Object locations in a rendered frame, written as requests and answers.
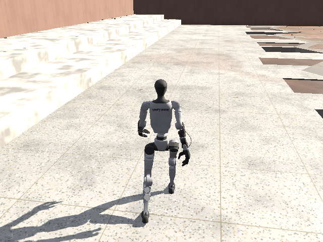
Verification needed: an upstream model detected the left robot upper arm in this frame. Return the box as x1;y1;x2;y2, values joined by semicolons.
139;101;151;127

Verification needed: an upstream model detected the robot left forearm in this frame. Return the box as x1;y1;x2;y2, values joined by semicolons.
138;120;144;133

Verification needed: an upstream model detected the right robot hand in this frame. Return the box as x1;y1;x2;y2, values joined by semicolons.
178;150;190;166

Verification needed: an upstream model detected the right robot upper arm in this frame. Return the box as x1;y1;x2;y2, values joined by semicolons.
171;101;183;130

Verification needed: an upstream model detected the left robot hand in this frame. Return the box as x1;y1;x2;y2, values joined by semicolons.
138;129;150;137

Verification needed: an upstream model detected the robot right forearm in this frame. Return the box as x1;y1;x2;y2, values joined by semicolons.
178;122;189;150

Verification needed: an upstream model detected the robot head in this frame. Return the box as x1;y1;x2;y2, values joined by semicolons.
152;79;169;103

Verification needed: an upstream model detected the robot torso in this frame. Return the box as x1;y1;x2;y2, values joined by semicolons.
149;99;173;151

